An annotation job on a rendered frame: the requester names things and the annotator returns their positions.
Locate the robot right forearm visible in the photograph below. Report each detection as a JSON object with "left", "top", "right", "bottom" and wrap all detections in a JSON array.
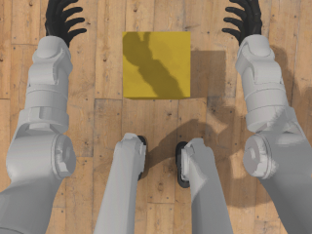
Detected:
[{"left": 235, "top": 34, "right": 312, "bottom": 150}]

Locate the robot left hand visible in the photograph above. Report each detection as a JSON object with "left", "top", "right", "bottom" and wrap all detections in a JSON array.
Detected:
[{"left": 45, "top": 0, "right": 87, "bottom": 48}]

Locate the robot right hand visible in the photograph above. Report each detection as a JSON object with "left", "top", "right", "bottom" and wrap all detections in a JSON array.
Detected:
[{"left": 221, "top": 0, "right": 262, "bottom": 47}]

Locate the robot left upper arm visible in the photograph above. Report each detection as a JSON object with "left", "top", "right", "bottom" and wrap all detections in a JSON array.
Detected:
[{"left": 0, "top": 133, "right": 77, "bottom": 234}]

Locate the carton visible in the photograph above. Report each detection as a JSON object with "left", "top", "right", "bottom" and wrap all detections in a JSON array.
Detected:
[{"left": 122, "top": 31, "right": 191, "bottom": 100}]

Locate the robot left foot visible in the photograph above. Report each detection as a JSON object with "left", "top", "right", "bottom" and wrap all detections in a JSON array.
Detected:
[{"left": 137, "top": 136, "right": 146, "bottom": 180}]

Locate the robot right upper arm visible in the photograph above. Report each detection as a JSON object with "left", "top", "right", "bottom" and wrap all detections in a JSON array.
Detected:
[{"left": 243, "top": 133, "right": 312, "bottom": 234}]

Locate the robot left forearm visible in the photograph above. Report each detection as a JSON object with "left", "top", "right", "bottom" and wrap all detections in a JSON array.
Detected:
[{"left": 6, "top": 35, "right": 73, "bottom": 177}]

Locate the robot right shin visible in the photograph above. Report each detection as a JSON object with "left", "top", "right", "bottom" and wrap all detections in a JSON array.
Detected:
[{"left": 180, "top": 137, "right": 215, "bottom": 181}]

